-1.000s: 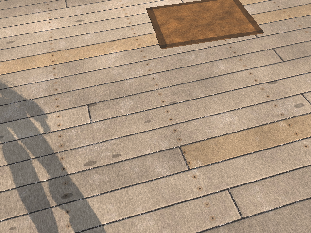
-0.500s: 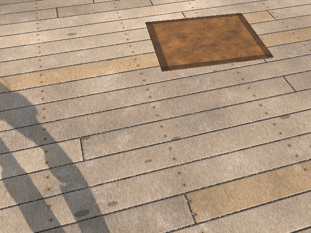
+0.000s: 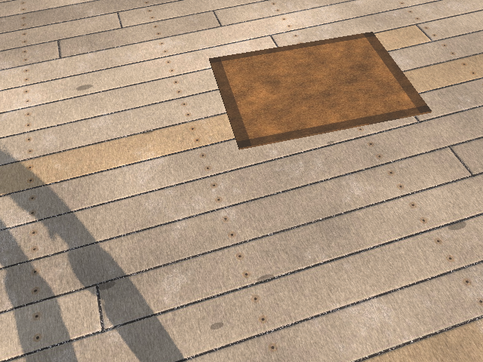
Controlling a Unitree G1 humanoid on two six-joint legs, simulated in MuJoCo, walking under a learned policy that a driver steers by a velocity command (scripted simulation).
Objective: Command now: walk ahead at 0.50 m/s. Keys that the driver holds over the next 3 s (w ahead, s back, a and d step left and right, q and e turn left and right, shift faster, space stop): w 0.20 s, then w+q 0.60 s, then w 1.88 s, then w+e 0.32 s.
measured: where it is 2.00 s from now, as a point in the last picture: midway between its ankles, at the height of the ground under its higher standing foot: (170, 188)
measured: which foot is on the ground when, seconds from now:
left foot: up 0.00-0.46, down 0.48-1.00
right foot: down 0.00-0.50, up 0.52-1.00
